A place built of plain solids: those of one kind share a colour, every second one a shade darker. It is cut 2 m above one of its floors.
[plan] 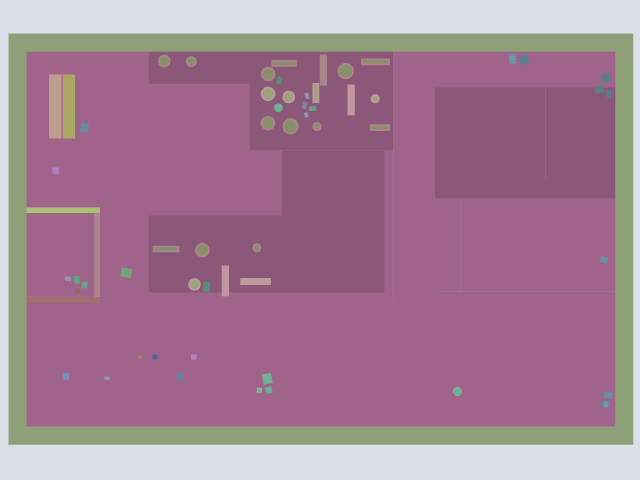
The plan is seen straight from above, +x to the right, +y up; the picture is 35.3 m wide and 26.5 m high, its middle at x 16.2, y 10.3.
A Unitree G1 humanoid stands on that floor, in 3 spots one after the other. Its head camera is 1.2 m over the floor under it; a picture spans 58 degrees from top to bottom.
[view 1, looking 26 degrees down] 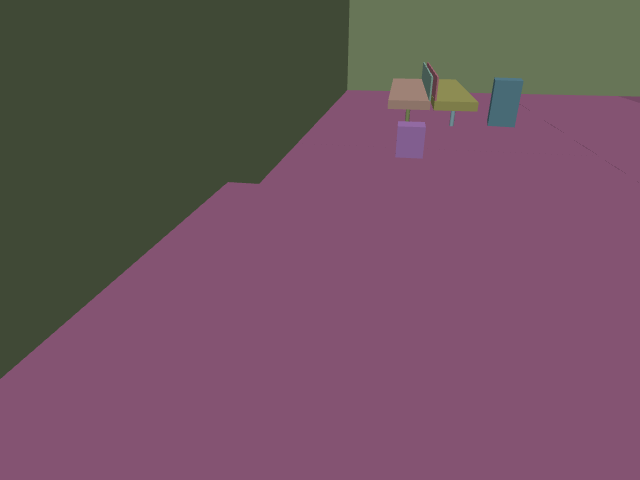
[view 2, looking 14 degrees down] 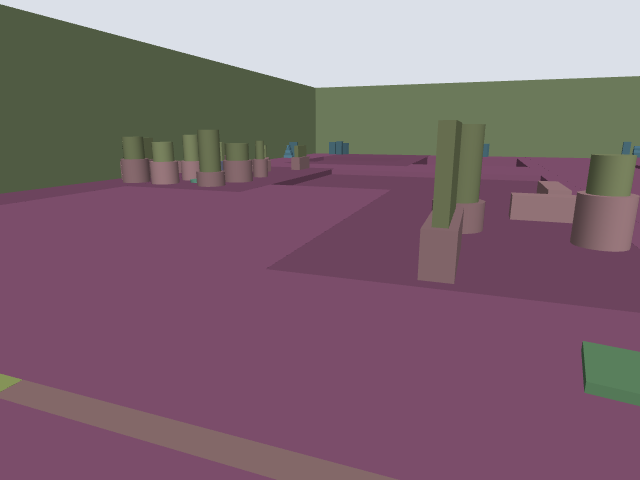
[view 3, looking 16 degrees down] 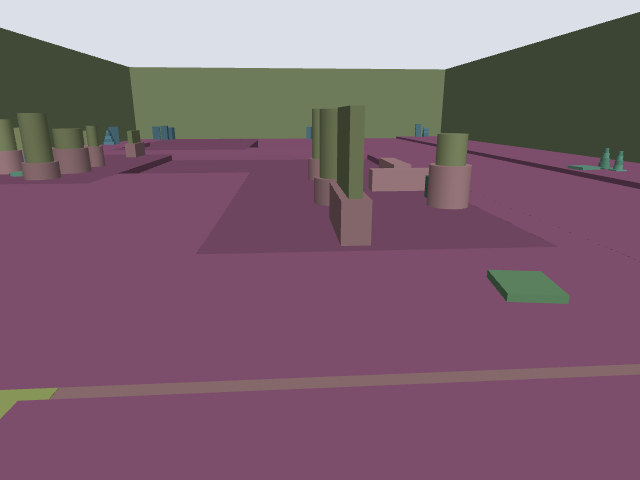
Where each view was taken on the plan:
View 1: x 1.42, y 8.37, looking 100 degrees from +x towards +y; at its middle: floor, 2.74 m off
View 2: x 2.58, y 9.48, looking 20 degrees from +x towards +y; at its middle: floor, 6.20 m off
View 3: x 2.02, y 10.58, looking -4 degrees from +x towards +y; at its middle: floor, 5.44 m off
